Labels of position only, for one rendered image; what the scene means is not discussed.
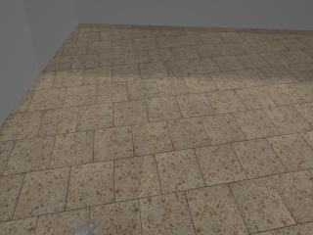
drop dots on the left robot hand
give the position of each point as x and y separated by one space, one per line
88 226

